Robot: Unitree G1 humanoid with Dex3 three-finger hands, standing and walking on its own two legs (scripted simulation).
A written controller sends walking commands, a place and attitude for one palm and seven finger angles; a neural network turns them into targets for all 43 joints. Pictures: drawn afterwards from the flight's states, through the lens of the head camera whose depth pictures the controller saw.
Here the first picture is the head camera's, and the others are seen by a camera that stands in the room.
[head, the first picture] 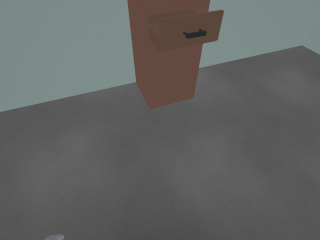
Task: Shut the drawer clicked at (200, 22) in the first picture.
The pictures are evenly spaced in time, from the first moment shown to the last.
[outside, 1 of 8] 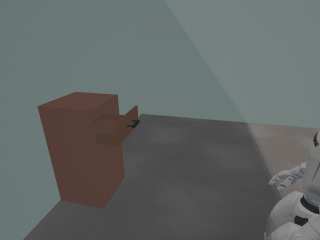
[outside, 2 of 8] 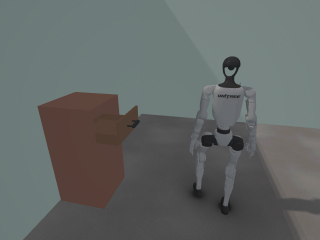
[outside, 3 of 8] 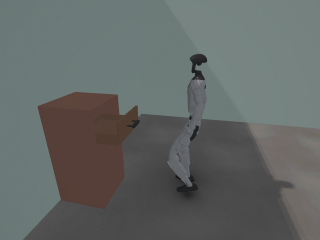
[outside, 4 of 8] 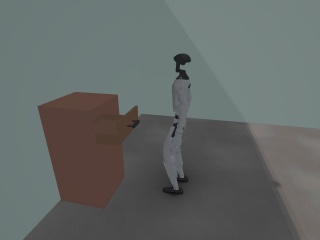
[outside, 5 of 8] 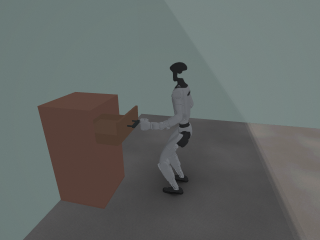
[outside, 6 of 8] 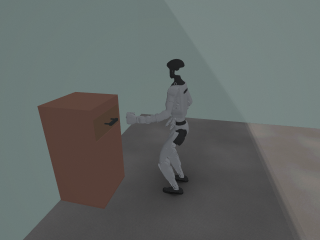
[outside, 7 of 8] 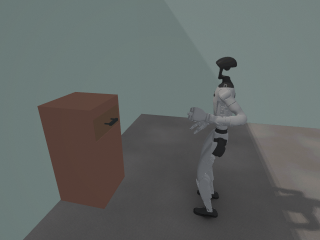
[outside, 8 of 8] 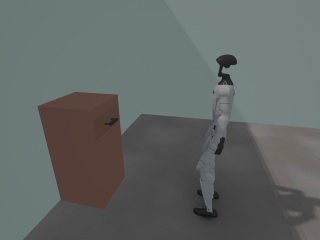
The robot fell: no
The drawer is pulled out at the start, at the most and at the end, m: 0.20 0.20 0.00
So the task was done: yes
